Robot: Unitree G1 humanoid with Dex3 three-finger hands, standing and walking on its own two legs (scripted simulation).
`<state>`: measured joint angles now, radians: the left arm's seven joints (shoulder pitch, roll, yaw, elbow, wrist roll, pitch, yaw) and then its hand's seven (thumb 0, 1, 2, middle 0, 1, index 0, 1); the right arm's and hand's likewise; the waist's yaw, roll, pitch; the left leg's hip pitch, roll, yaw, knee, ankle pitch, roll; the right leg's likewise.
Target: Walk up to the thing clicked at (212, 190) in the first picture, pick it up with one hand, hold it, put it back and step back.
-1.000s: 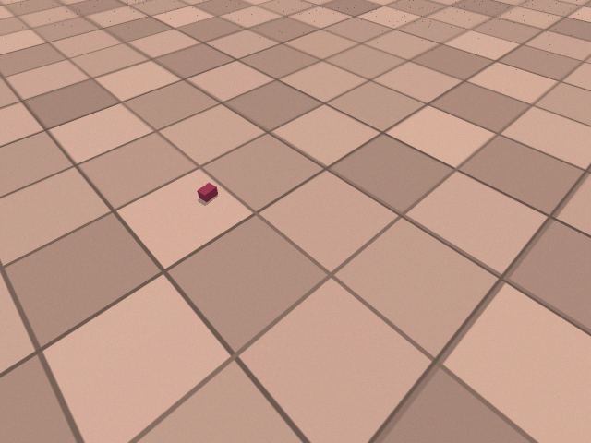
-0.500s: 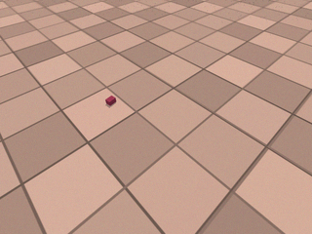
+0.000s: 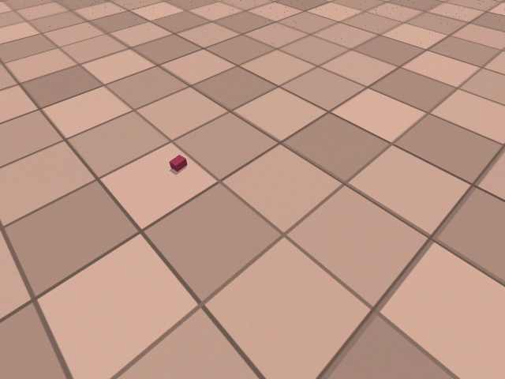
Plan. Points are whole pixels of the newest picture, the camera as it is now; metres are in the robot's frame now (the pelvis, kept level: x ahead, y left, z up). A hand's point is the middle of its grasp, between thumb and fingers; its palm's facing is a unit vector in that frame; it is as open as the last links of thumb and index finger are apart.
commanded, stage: stand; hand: left
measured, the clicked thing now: (178, 163) +1.41 +0.44 -0.76
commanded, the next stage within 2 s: walk up in 0.12 s
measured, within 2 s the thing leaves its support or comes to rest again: neither
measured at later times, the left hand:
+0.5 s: hand out of the picture +0.08 +0.38 -0.18, palm faces +0.08 -0.92 -0.39, open 7.4 cm
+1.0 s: hand (103, 263) +0.41 +0.35 -0.14, palm faces +0.12 -0.92 -0.38, open 7.4 cm
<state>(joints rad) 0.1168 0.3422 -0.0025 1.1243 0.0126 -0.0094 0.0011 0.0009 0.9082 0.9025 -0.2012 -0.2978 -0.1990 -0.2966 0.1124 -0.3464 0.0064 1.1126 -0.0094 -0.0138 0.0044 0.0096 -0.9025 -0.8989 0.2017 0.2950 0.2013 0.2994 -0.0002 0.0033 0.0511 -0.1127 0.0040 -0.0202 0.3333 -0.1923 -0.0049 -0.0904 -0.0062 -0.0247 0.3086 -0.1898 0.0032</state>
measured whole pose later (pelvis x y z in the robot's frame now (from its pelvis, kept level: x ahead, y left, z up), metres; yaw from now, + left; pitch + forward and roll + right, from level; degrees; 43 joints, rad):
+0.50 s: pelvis +0.09 +0.07 -0.03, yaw +6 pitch -2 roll +0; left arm 0.28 0.47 0.09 1.01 0.04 -0.02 -0.05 0.00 0.91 0.90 -0.20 -0.30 -0.20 -0.30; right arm 0.24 -0.44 -0.12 0.95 -0.04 -0.06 0.08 0.01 -0.90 -0.90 0.20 0.29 0.20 0.30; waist 0.01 -0.04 0.05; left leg -0.38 0.04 0.05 0.68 -0.26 0.01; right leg -0.16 -0.11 -0.02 0.85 -0.52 -0.04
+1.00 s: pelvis +0.32 +0.07 -0.03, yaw +9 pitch -3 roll +0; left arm 0.17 0.37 0.06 0.87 0.01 -0.08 -0.07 0.00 0.91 0.90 -0.20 -0.30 -0.20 -0.30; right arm 0.34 -0.42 -0.05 0.91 0.00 -0.05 0.04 0.01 -0.90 -0.90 0.20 0.30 0.20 0.30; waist -0.01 0.05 0.09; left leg -0.28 0.02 -0.04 1.12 -0.43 0.04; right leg -0.35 -0.04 -0.09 0.61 -0.22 -0.04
